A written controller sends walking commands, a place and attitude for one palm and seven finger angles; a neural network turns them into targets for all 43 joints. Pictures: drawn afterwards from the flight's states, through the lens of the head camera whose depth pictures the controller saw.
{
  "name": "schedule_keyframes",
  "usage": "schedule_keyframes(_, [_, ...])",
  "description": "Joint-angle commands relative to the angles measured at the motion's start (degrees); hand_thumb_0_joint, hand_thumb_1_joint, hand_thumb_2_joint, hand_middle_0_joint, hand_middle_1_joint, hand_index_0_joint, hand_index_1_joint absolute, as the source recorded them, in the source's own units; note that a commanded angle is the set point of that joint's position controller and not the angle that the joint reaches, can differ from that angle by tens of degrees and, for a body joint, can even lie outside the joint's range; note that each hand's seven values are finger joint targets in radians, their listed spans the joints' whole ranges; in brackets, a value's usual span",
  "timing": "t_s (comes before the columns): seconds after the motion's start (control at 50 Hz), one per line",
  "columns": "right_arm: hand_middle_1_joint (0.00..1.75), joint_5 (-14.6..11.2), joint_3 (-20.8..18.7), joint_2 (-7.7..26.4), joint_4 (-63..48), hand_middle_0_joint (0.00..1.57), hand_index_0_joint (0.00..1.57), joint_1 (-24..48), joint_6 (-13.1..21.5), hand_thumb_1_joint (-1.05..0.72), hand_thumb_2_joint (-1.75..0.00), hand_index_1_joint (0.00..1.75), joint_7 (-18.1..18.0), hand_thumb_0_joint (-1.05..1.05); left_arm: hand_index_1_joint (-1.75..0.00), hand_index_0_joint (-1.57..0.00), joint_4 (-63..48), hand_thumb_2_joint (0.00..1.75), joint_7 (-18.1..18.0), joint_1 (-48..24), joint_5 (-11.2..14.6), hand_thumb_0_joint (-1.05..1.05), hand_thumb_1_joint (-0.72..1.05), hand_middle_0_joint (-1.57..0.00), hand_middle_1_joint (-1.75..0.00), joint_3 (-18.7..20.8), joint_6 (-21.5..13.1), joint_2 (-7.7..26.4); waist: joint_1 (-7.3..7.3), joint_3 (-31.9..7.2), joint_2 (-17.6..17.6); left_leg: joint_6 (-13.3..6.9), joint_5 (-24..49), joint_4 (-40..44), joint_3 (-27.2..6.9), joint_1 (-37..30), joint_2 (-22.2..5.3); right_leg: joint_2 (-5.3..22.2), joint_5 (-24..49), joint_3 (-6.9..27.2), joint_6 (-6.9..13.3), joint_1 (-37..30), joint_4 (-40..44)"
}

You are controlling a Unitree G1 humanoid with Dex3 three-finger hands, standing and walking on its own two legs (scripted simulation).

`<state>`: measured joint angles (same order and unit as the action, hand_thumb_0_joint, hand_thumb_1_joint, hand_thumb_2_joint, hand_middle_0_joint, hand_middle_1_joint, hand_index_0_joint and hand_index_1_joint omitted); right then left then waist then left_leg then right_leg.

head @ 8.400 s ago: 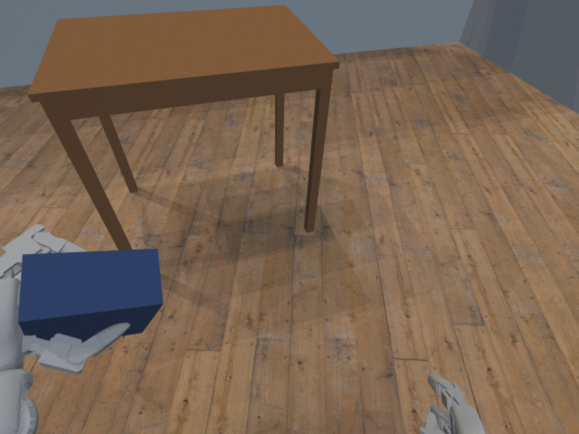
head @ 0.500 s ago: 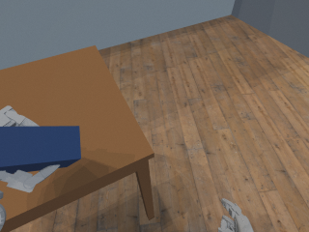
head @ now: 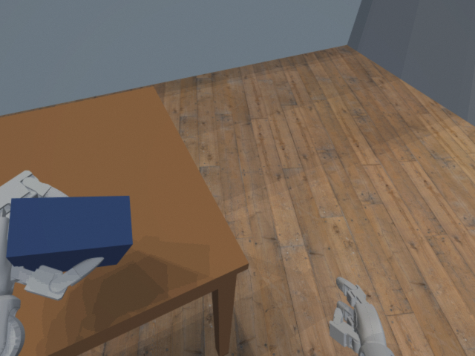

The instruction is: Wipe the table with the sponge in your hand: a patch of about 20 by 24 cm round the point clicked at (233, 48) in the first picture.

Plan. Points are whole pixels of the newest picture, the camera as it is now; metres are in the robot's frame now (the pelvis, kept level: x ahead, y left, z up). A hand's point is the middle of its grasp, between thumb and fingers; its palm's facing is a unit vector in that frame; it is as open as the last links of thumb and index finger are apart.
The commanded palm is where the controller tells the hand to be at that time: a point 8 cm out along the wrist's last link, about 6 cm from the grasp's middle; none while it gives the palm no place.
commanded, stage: come to a stop and stand still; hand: left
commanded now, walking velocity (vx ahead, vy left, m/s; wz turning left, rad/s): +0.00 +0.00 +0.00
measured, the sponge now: (90, 236) +0.23 +0.21 +0.15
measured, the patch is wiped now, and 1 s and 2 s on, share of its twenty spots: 0.00 0.00 0.00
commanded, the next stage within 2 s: look again from close up in 1.04 s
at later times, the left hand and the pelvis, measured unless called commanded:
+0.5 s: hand out of the picture +0.20 +0.31 +0.17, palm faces +0.43 -0.83 -0.37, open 9.7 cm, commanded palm +0.14 +0.33 +0.18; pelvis -0.02 +0.04 +0.00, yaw +1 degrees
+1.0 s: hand (6, 232) +0.22 +0.30 +0.16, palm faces +0.39 -0.85 -0.36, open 9.7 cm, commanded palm +0.16 +0.34 +0.18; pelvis +0.00 +0.05 +0.00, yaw +1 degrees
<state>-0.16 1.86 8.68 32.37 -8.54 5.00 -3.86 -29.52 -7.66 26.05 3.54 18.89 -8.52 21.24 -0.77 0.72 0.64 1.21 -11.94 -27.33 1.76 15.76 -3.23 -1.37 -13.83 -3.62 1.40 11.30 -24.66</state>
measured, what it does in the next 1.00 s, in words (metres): shifts its weight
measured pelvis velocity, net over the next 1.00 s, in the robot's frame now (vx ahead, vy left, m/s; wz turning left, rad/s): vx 0.00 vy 0.05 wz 0.01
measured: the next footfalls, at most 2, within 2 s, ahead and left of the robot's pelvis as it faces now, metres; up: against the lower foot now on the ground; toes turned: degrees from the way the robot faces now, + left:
none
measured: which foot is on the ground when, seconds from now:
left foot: down 0.00-1.00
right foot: down 0.00-1.00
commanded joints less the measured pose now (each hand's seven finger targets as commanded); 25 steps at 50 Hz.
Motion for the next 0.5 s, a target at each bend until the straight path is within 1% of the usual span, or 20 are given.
schedule_keyframes(0.0, [0.30, 0.0, -2.8, 8.1, -7.3, 0.20, 0.20, 2.7, 1.5, -0.90, -0.90, 0.30, -1.5, 0.00, -1.60, -1.20, -10.2, 1.30, -1.3, -2.9, 0.7, 0.00, 0.10, -1.20, -1.60, 6.5, -2.1, 9.5, 0.50, -7.9, -4.4, -0.7, 5.6, 5.5, -3.0, -2.6, -0.2, 3.9, 9.1, 5.5, -1.2, -3.3, 6.2])
schedule_keyframes(0.02, [0.30, 2.5, -4.5, 10.9, -6.4, 0.20, 0.20, -5.3, 5.3, -0.90, -0.90, 0.30, -0.8, 0.00, -1.60, -1.20, -22.9, 1.30, -0.1, -64.6, -9.1, 0.00, 0.10, -1.20, -1.60, 38.7, -9.0, 54.7, -1.28, 6.5, 6.4, -2.8, 8.2, -4.1, 0.1, 4.7, -2.4, 7.9, 16.0, 10.4, -5.6, 9.1, 13.8])
schedule_keyframes(0.04, [0.30, 0.6, -2.4, 4.6, -2.4, 0.20, 0.20, -1.0, 4.9, -0.90, -0.90, 0.30, -0.3, 0.00, -1.60, -1.20, 12.2, 1.30, 2.7, -31.2, -3.9, 0.00, 0.10, -1.20, -1.60, 16.2, -5.8, 19.7, -0.49, -5.6, 7.4, -2.9, 10.9, -0.9, 0.0, -2.4, 3.6, 9.8, 20.4, 10.3, 1.3, 3.7, 7.7])
schedule_keyframes(0.06, [0.30, 0.1, -5.4, 10.2, -7.1, 0.20, 0.20, -2.3, 6.0, -0.90, -0.90, 0.30, 0.3, 0.00, -1.60, -1.20, 15.4, 1.30, 3.5, -16.0, -2.5, 0.00, 0.10, -1.20, -1.60, 12.1, -5.7, 13.4, -3.46, -5.9, -0.2, -1.4, 12.5, -1.9, 1.7, -5.8, 1.2, 8.8, 30.6, 14.3, -1.0, 1.6, 6.1])
schedule_keyframes(0.08, [0.30, -1.1, -5.1, 9.3, -7.2, 0.20, 0.20, -0.6, 6.0, -0.90, -0.90, 0.30, 1.4, 0.00, -1.60, -1.20, 10.6, 1.30, 3.9, -11.2, -0.6, 0.00, 0.10, -1.20, -1.60, 2.6, -5.9, 3.4, -1.78, -10.5, -8.0, -1.6, 15.7, -0.1, 1.1, -6.7, 0.4, 8.8, 31.4, 10.9, -0.7, -4.0, 1.0])
schedule_keyframes(0.1, [0.30, -0.9, -5.4, 11.1, -7.9, 0.20, 0.20, -1.7, 5.9, -0.90, -0.90, 0.30, 2.6, 0.00, -1.60, -1.20, 1.6, 1.30, 3.2, -10.3, -0.7, 0.00, 0.10, -1.20, -1.60, 4.5, -6.6, 7.1, -1.84, -14.0, -7.3, -1.9, 18.2, 0.3, 0.4, -7.4, -0.6, 7.5, 27.8, 9.2, -1.9, -6.7, 0.1])
schedule_keyframes(0.12, [0.30, -0.9, -5.0, 10.4, -8.6, 0.20, 0.20, 0.2, 6.0, -0.90, -0.90, 0.30, 3.2, 0.00, -1.60, -1.20, -3.4, 1.30, 2.7, -8.4, -0.5, 0.00, 0.10, -1.20, -1.60, 3.0, -6.9, 6.9, -2.38, -13.5, -4.5, -2.3, 17.7, 0.4, -0.4, -7.0, -0.9, 6.9, 22.9, 8.0, -2.4, -5.9, 0.4])
schedule_keyframes(0.14, [0.30, -0.8, -4.7, 10.2, -9.2, 0.20, 0.20, 0.9, 6.2, -0.90, -0.90, 0.30, 3.6, 0.00, -1.60, -1.20, -6.8, 1.30, 2.4, -6.5, -0.5, 0.00, 0.10, -1.20, -1.60, 2.3, -6.9, 6.8, -2.40, -12.6, -1.7, -2.4, 15.4, 1.0, -1.5, -6.1, -1.0, 6.4, 17.2, 7.4, -2.1, -5.0, 1.1])
schedule_keyframes(0.16, [0.30, -0.7, -4.7, 10.1, -9.2, 0.20, 0.20, 1.5, 6.3, -0.90, -0.90, 0.30, 3.5, 0.00, -1.60, -1.20, -8.9, 1.30, 2.0, -4.8, -0.5, 0.00, 0.10, -1.20, -1.60, 3.1, -6.8, 7.7, -2.36, -12.2, 0.1, -2.4, 12.1, 1.7, -1.9, -6.0, -0.9, 5.9, 12.4, 7.4, -1.6, -4.0, 2.0])
schedule_keyframes(0.18, [0.30, -0.8, -4.4, 10.0, -9.0, 0.20, 0.20, 2.4, 6.3, -0.90, -0.90, 0.30, 3.2, 0.00, -1.60, -1.20, -9.7, 1.30, 1.2, -2.7, -0.2, 0.00, 0.10, -1.20, -1.60, 4.7, -6.6, 9.3, -2.01, -11.5, 0.4, -2.6, 7.2, 3.1, -2.5, -6.0, -1.3, 5.6, 6.7, 6.7, -1.2, -2.5, 2.1])
schedule_keyframes(0.22, [0.30, -0.4, -4.3, 10.2, -9.5, 0.20, 0.20, 2.3, 6.1, -0.90, -0.90, 0.30, 2.3, 0.00, -1.60, -1.20, -10.5, 1.30, 0.5, -3.7, -0.4, 0.00, 0.10, -1.20, -1.60, 7.8, -6.9, 11.3, -1.45, -8.0, 2.3, -2.5, -2.1, 4.9, -3.9, -2.2, -0.8, 5.3, -2.1, 7.2, -0.8, -0.2, 4.5])
schedule_keyframes(0.24, [0.30, -0.4, -4.2, 10.2, -9.6, 0.20, 0.20, 2.6, 6.1, -0.90, -0.90, 0.30, 1.8, 0.00, -1.60, -1.20, -10.7, 1.30, 0.3, -5.0, -0.3, 0.00, 0.10, -1.20, -1.60, 9.4, -7.3, 12.6, -1.16, -6.0, 2.1, -2.5, -6.3, 5.9, -4.5, -1.2, -0.6, 5.2, -6.7, 7.4, -0.6, 1.6, 5.7])
schedule_keyframes(0.26, [0.30, -0.4, -4.3, 10.2, -9.5, 0.20, 0.20, 2.8, 6.1, -0.90, -0.90, 0.30, 1.3, 0.00, -1.60, -1.20, -10.5, 1.30, 0.1, -5.6, -0.4, 0.00, 0.10, -1.20, -1.60, 10.7, -7.8, 13.3, -0.94, -4.4, 0.1, -2.9, -9.4, 7.1, -5.1, -0.6, -0.9, 4.8, -9.4, 7.7, -0.5, 2.8, 6.2])
schedule_keyframes(0.28, [0.30, -0.2, -4.2, 10.7, -9.0, 0.20, 0.20, 3.2, 5.9, -0.90, -0.90, 0.30, 0.6, 0.00, -1.60, -1.20, -12.6, 1.30, -0.3, -8.0, -0.7, 0.00, 0.10, -1.20, -1.60, 12.9, -8.4, 16.0, -0.62, -3.7, -3.6, -3.2, -12.5, 9.1, -6.7, 1.1, -1.6, 4.1, -10.1, 6.6, -0.6, 2.0, 4.7])
schedule_keyframes(0.32, [0.30, -0.5, -4.1, 10.0, -9.0, 0.20, 0.20, 2.3, 6.3, -0.90, -0.90, 0.30, 0.3, 0.00, -1.60, -1.20, -10.3, 1.30, -0.1, -9.1, -0.9, 0.00, 0.10, -1.20, -1.60, 11.1, -9.0, 13.1, -0.55, -3.5, -7.8, -4.1, -17.6, 11.8, -7.7, 4.2, -3.1, 3.2, -7.4, 5.4, -0.6, -1.4, 1.5])
schedule_keyframes(0.38, [0.30, -0.7, -4.0, 9.8, -8.3, 0.20, 0.20, 1.8, 7.6, -0.90, -0.90, 0.30, 0.5, 0.00, -1.60, -1.20, -9.3, 1.30, 0.2, -10.2, -1.3, 0.00, 0.10, -1.20, -1.60, 9.8, -9.8, 11.6, -0.67, -3.6, -10.9, -4.8, -20.5, 13.5, -8.3, 7.8, -4.1, 2.6, -3.6, 4.4, -0.8, -5.8, -1.8])
schedule_keyframes(0.4, [0.30, -0.7, -4.1, 9.9, -7.9, 0.20, 0.20, 1.3, 8.1, -0.90, -0.90, 0.30, 0.7, 0.00, -1.60, -1.20, -8.4, 1.30, 0.2, -9.8, -1.5, 0.00, 0.10, -1.20, -1.60, 9.2, -10.0, 11.1, -0.78, -3.8, -9.9, -4.9, -20.8, 13.1, -8.3, 8.1, -4.2, 2.9, -3.0, 4.7, -0.8, -6.3, -1.4])
schedule_keyframes(0.44, [0.30, -0.6, -4.1, 10.1, -7.3, 0.20, 0.20, 0.5, 8.8, -0.90, -0.90, 0.30, 1.3, 0.00, -1.60, -1.20, -7.7, 1.30, 0.5, -8.8, -1.8, 0.00, 0.10, -1.20, -1.60, 6.5, -9.9, 8.4, -0.69, -3.4, -6.3, -4.3, -18.4, 11.8, -7.9, 6.6, -3.2, 3.0, -2.4, 5.4, -0.6, -5.1, 0.6])
schedule_keyframes(0.46, [0.30, -0.6, -4.2, 10.2, -7.0, 0.20, 0.20, 0.3, 9.0, -0.90, -0.90, 0.30, 1.6, 0.00, -1.60, -1.20, -8.1, 1.30, 0.6, -8.9, -2.0, 0.00, 0.10, -1.20, -1.60, 5.5, -9.9, 7.6, -0.59, -3.2, -5.4, -4.0, -17.1, 11.4, -7.8, 5.6, -2.9, 3.0, -2.2, 5.6, -0.5, -4.3, 1.5])
schedule_keyframes(0.48, [0.30, -0.6, -4.0, 10.0, -6.6, 0.20, 0.20, 1.1, 9.2, -0.90, -0.90, 0.30, 1.6, 0.00, -1.60, -1.20, -7.6, 1.30, 0.6, -8.7, -2.1, 0.00, 0.10, -1.20, -1.60, 4.6, -9.6, 6.8, -0.52, -3.1, -5.8, -3.8, -16.6, 11.4, -7.4, 4.7, -2.9, 3.0, -2.2, 5.5, -0.7, -3.6, 2.1])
